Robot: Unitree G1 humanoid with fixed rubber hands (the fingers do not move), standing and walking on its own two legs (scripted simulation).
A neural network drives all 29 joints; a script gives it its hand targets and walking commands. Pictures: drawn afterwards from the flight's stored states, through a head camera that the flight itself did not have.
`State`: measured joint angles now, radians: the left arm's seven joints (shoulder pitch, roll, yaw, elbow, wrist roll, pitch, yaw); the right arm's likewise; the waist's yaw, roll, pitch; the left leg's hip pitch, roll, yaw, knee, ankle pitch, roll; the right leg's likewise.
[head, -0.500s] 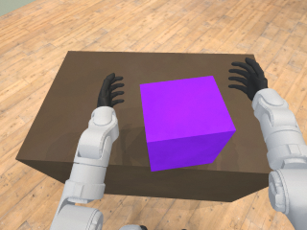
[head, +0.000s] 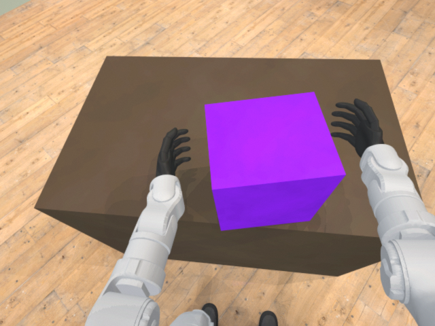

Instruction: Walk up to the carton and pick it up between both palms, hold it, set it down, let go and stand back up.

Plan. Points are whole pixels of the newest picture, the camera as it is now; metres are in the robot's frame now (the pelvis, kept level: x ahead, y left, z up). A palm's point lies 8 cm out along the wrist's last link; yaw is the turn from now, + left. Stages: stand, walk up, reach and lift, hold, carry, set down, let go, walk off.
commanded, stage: reach and lift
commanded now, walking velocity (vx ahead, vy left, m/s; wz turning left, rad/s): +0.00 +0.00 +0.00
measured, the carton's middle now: (262, 168) +0.41 +0.00 -0.02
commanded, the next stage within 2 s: none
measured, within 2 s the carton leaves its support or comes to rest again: neither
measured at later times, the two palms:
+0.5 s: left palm (185, 166) +0.37 +0.16 +0.01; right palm (344, 136) +0.48 -0.15 +0.02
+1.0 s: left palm (187, 167) +0.37 +0.15 +0.01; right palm (336, 138) +0.48 -0.13 +0.02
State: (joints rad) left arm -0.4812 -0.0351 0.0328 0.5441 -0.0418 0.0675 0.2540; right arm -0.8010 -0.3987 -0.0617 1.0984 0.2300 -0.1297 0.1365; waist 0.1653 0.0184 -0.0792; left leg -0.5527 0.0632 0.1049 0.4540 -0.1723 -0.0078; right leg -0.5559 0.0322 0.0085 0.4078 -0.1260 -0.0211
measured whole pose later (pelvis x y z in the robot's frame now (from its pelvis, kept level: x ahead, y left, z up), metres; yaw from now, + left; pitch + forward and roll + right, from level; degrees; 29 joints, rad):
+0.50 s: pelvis +0.01 +0.00 +0.00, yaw +0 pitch +23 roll +0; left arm -0.48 -0.13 0.08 0.58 0.05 -0.11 0.23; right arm -0.83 -0.31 -0.06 1.10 0.21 -0.25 0.09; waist 0.17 0.01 -0.14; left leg -0.68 0.06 0.10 0.45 -0.17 -0.01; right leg -0.69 0.03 0.01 0.43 -0.14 -0.02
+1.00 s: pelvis +0.01 +0.00 +0.00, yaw +0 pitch +23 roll +0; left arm -0.48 -0.22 0.22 0.58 0.19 -0.15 0.25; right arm -0.84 -0.23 -0.12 1.12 0.01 -0.28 0.06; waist 0.14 0.01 -0.14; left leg -0.67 0.06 0.10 0.45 -0.17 -0.01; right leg -0.68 0.03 0.01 0.42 -0.13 -0.02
